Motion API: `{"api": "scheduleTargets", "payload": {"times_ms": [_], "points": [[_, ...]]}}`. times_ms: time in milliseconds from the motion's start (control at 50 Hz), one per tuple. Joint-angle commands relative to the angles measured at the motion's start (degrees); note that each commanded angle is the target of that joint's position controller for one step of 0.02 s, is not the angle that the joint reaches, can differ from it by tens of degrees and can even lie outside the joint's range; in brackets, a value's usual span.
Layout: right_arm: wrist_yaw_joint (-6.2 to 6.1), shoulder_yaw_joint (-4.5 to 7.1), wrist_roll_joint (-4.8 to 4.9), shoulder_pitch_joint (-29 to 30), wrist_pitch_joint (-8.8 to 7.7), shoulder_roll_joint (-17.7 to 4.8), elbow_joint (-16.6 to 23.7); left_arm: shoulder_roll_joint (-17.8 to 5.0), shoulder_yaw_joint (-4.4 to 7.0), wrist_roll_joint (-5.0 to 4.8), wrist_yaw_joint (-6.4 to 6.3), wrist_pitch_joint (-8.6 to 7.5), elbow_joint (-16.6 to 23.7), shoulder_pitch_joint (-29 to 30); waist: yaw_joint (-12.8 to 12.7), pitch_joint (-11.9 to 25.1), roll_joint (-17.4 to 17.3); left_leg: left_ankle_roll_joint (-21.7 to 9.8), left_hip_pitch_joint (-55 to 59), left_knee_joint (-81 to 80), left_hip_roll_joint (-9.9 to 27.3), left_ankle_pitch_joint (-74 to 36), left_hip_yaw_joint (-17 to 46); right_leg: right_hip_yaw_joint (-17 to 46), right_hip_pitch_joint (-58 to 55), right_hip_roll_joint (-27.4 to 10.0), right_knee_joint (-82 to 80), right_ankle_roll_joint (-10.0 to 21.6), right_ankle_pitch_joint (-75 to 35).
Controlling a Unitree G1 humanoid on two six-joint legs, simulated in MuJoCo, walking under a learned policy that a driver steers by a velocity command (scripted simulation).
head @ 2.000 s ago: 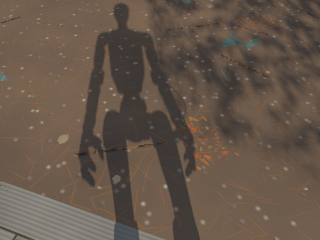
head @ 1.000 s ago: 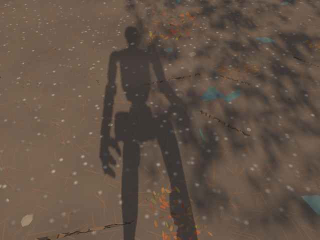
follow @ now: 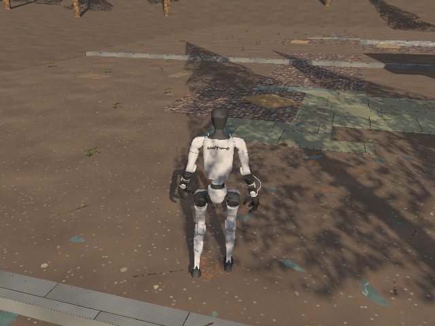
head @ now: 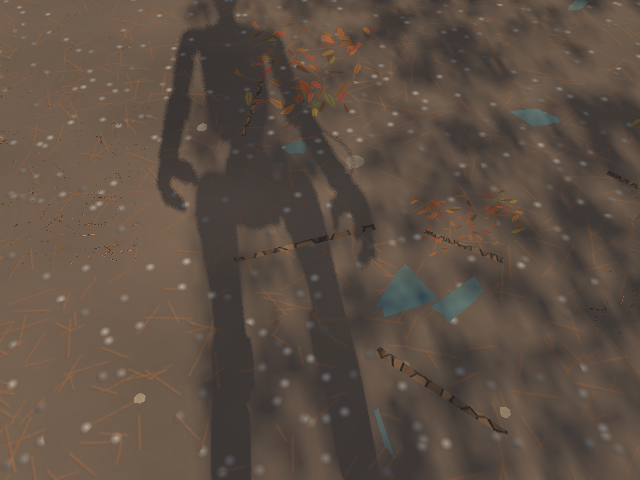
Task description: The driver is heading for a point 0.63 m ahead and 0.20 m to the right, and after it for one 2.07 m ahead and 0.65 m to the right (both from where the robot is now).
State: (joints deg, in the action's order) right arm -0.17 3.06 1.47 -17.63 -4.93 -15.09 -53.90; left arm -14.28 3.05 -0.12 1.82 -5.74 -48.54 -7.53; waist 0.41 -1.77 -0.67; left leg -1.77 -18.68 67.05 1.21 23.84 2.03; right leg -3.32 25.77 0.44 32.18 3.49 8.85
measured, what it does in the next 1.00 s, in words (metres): walks ahead, turning right: left foot, then right foot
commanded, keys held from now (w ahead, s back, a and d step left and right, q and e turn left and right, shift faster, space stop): w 0.20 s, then w+e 0.80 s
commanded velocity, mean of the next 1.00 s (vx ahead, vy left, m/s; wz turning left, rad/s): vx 0.50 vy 0.00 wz -0.34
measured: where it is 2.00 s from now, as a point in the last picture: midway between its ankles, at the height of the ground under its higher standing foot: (467, 269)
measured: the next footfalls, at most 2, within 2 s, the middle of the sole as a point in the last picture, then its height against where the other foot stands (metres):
left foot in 0.46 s outside the picture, level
right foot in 0.98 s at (429, 404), level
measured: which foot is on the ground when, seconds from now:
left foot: up 0.00-0.44, down 0.46-0.98, up 1.00-1.00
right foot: down 0.00-0.46, up 0.48-0.96, down 0.98-1.00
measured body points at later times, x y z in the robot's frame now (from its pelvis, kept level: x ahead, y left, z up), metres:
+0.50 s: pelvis +0.27 +0.04 +0.00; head +0.30 +0.05 +0.45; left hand +0.27 +0.32 -0.14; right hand +0.46 -0.21 -0.09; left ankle +0.37 +0.15 -0.73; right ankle +0.10 -0.08 -0.69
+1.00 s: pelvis +0.51 -0.04 -0.01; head +0.54 -0.07 +0.43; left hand +0.79 +0.11 -0.10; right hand +0.41 -0.32 -0.15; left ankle +0.38 +0.15 -0.70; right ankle +0.58 -0.16 -0.73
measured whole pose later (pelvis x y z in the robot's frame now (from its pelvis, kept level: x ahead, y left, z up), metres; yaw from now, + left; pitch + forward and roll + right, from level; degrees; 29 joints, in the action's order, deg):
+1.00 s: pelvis +0.51 -0.04 -0.01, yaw -23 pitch +2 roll +2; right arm -1.1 5.3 0.6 -17.0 -2.8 -16.1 -53.9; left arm -15.1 4.9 -1.5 2.6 -1.6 -40.6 -3.4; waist 2.4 -2.6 1.0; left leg 3.8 -0.3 37.2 7.6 27.4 -14.7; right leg -3.6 29.9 -0.8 36.8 6.4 7.9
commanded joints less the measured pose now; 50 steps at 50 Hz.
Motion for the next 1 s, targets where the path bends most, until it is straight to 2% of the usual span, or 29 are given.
{"api": "scheduleTargets", "payload": {"times_ms": [20,40,60,120,180,240,340,400,420,440,460,480,500,520,540,560,580,620,660,720,780,840,880,900,920,940,960,980,1000], "points": [[-0.7,1.66,-0.47,2.0,-1.03,-5.7,5.2,-5.7,1.4,0.94,-0.04,-0.82,1.3,-4.3,-1.0,7.0,4.8,-1.4,-18.0,3.3,6.7,-6.7,2.7,21.5,-19.5,-15.5,-18.2,9.2,-5.6],[-0.69,1.66,-0.44,0.7,-0.22,-4.7,4.8,-4.7,1.23,0.97,0.11,-0.95,0.9,-4.0,0.0,6.5,5.6,-1.4,-15.7,1.6,7.2,-7.7,2.7,19.2,-17.1,-14.2,-19.8,9.3,-6.0],[-0.69,1.56,-0.42,0.0,0.39,-3.6,4.5,-5.0,1.31,0.78,0.05,-1.13,0.4,-4.7,0.5,6.0,5.5,-1.2,-15.0,-0.1,7.4,-8.3,2.3,17.3,-15.8,-13.7,-21.3,9.8,-6.9],[-0.83,1.51,-1.08,4.4,1.1,-3.0,5.9,-7.4,1.99,0.52,-0.88,-1.28,-1.1,-7.4,0.2,3.0,3.7,0.3,-19.4,-7.7,8.1,-14.0,1.8,14.1,-15.6,-13.9,-24.4,10.7,-9.6],[-0.57,1.46,-1.22,9.8,0.94,-2.5,7.3,-7.9,2.06,0.07,-1.76,-0.64,-2.1,-9.7,-1.2,1.6,3.5,1.3,-22.3,-17.5,7.7,-22.2,1.3,10.9,-18.2,-12.9,-25.4,9.4,-10.0],[-0.15,1.18,-1.1,15.9,0.45,-1.8,8.8,-8.2,2.1,-0.51,-2.06,-0.28,-3.2,-12.6,-3.2,-0.1,3.6,1.7,-20.7,-27.1,5.8,-28.0,-0.1,9.1,-18.9,-11.5,-25.4,8.3,-9.1],[1.29,0.77,-0.48,23.6,-0.92,-1.9,11.2,-8.8,2.48,-1.09,-2.47,0.92,-4.9,-16.5,-5.3,-2.2,4.3,2.0,-18.6,-36.4,2.9,-26.1,-0.7,11.3,-23.2,-12.9,-20.9,8.4,-8.0],[1.82,1.46,-0.28,21.0,-1.99,-4.3,11.0,-9.8,3.12,-1.29,-2.9,1.56,-4.8,-15.2,-2.6,-0.6,6.3,0.5,-11.4,-39.8,1.5,-21.5,-0.6,14.3,-24.2,-14.5,-16.2,7.1,-10.7],[1.67,2.11,-0.39,16.7,-2.25,-5.5,9.8,-9.9,3.16,-1.36,-2.93,1.76,-4.4,-13.8,0.1,1.5,6.6,-0.4,-4.8,-41.5,0.4,-20.7,-1.7,13.8,-23.3,-13.3,-12.1,6.1,-15.8],[1.23,3.46,-0.79,8.3,-2.46,-8.1,7.3,-8.3,2.65,-1.17,-2.87,1.81,-3.9,-13.0,3.7,6.9,5.6,-2.2,7.6,-41.3,0.7,-20.7,-1.6,11.8,-20.0,-10.0,-3.2,4.5,-20.0],[0.61,4.65,-1.8,-2.5,-2.56,-12.5,5.8,-5.0,1.45,-0.21,-2.77,1.75,-1.9,-12.0,7.8,16.1,-0.4,-6.0,25.1,-39.5,11.3,-20.2,9.0,8.3,-9.1,-5.4,14.6,2.0,-8.2],[0.67,5.39,-2.09,-5.4,-1.93,-16.2,4.7,0.9,-0.07,-1.08,-2.67,0.67,-0.5,-18.9,4.2,22.9,-17.2,-14.1,42.6,-45.0,24.2,-12.1,33.3,5.3,12.5,2.8,33.3,-1.4,22.9],[0.57,3.88,-1.84,-4.6,-1.72,-10.2,5.4,-5.2,1.28,-2.28,-2.61,0.06,-1.4,-17.4,5.6,21.6,-13.2,-13.6,40.2,-48.6,23.1,-4.2,36.9,11.5,18.2,-0.4,41.4,-1.3,24.6],[0.35,2.88,-1.48,-0.6,-1.68,-6.8,6.1,-8.1,2.17,-2.82,-2.64,0.03,-0.1,-12.7,5.4,14.0,-9.6,-10.8,33.1,-49.5,21.3,-4.5,27.7,10.8,20.9,-3.0,43.0,-0.8,19.6],[0.38,2.3,-1.55,3.2,-1.6,-5.3,6.5,-7.5,2.27,-2.5,-2.88,0.36,0.2,-10.5,3.8,9.8,-5.6,-9.3,25.2,-51.1,19.1,-8.1,21.0,9.5,18.9,-5.5,41.9,-0.9,14.7],[0.54,1.89,-1.73,6.0,-1.58,-3.7,6.3,-6.9,2.59,-1.8,-3.01,0.83,0.6,-9.1,2.4,6.2,-4.9,-8.6,18.7,-53.3,17.1,-11.2,16.0,9.4,17.0,-7.0,39.3,-0.9,11.4],[0.55,1.65,-2.21,7.4,-1.69,-3.0,6.1,-5.7,2.81,-1.76,-2.84,1.58,0.8,-9.9,0.6,4.6,-6.2,-7.9,14.3,-55.2,15.7,-13.4,11.8,9.7,14.0,-8.4,37.5,-0.9,9.2],[0.42,1.98,-2.18,7.9,-1.98,-3.4,5.3,-3.5,2.66,-1.97,-2.56,2.92,1.6,-10.1,-0.6,2.8,-5.8,-8.3,10.4,-58.0,15.1,-17.7,6.4,9.1,12.3,-9.1,35.4,-1.3,7.4],[-0.04,2.55,-2.3,7.2,-2.21,-5.0,4.5,-3.1,2.72,-1.61,-2.55,3.73,3.0,-8.4,-1.0,1.6,-3.8,-8.9,9.9,-59.2,15.4,-22.0,2.4,9.4,14.4,-9.3,32.5,-1.9,3.8],[-0.68,3.05,-2.32,6.1,-1.92,-6.5,3.7,-2.9,2.56,-1.22,-1.91,3.84,4.6,-4.9,-0.4,0.6,-2.9,-8.4,11.3,-59.9,14.7,-25.1,-3.7,8.8,15.9,-9.0,24.2,-2.5,-4.2],[-1.08,3.35,-1.93,5.0,-1.46,-7.9,3.5,-2.3,1.92,-1.05,-0.69,3.57,6.7,1.3,1.6,-1.1,-2.3,-7.3,12.3,-60.1,13.9,-25.3,-8.7,5.4,13.9,-8.2,14.8,-2.2,-10.1],[-1.17,3.84,-1.18,2.3,-0.63,-9.4,2.9,-2.4,1.52,-1.06,0.38,3.7,9.2,6.5,3.3,-2.9,-2.0,-6.6,17.0,-58.9,15.4,-25.4,-11.0,2.9,14.2,-7.5,9.1,-1.3,-8.8],[-1.08,4.2,-0.55,1.2,0.14,-10.3,2.5,-3.1,1.61,-1.14,0.98,3.88,10.7,8.3,3.4,-3.5,-2.5,-5.8,20.9,-56.6,16.6,-28.3,-12.2,1.5,14.2,-6.7,6.8,0.0,-4.7],[-1.07,4.4,-0.28,1.4,0.53,-10.9,2.5,-3.7,1.86,-1.12,1.22,3.96,11.3,8.1,2.7,-3.1,-3.0,-5.2,22.2,-54.3,16.9,-34.0,-13.0,0.2,12.5,-5.6,6.0,0.9,-1.9],[-1.12,4.64,-0.02,2.0,0.89,-11.9,2.7,-4.7,2.34,-1.06,1.33,4.07,11.5,6.8,1.4,-1.7,-3.9,-4.7,23.0,-50.5,17.0,-43.7,-13.9,-1.5,9.1,-3.8,5.7,2.0,1.2],[-1.18,4.86,0.25,2.6,1.36,-12.7,3.0,-6.1,3.17,-1.12,1.3,4.19,11.0,3.0,-1.1,1.1,-4.8,-4.0,23.2,-44.0,16.5,-53.7,-14.9,-3.4,3.3,-1.3,5.2,3.4,3.7],[-1.2,4.78,0.56,3.8,1.88,-12.8,3.3,-8.4,4.66,-1.33,1.12,4.18,8.8,-5.4,-6.0,5.2,-3.9,-2.6,20.8,-32.7,14.5,-58.8,-16.8,-5.0,-8.0,2.0,1.3,5.2,1.2],[-1.35,4.11,-0.33,3.0,1.79,-11.2,3.9,-13.0,6.95,-1.43,0.14,4.49,5.9,-15.7,-10.1,10.7,-0.3,0.2,9.1,-16.7,12.3,-48.7,-17.3,0.3,-25.8,1.3,0.1,7.8,-1.1],[-0.89,1.55,-3.06,-0.2,0.61,-2.7,7.3,-20.4,8.16,-1.93,-0.64,4.35,5.6,-16.0,-4.4,13.0,16.3,4.1,-17.1,4.7,2.2,1.5,-15.1,30.5,-43.0,-13.8,-4.6,16.5,4.2]]}}
Keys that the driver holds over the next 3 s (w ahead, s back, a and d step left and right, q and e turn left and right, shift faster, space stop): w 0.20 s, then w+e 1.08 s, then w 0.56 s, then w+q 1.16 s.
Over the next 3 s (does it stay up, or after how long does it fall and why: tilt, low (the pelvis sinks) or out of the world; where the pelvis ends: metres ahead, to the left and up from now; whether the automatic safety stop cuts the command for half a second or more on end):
stays up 1.48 -0.56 0.00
